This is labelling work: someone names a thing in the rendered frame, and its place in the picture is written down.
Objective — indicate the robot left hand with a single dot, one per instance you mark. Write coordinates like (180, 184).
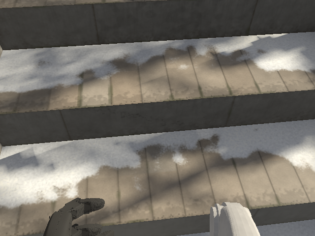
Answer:
(60, 222)

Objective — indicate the robot right thigh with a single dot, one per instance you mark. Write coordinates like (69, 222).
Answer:
(231, 219)

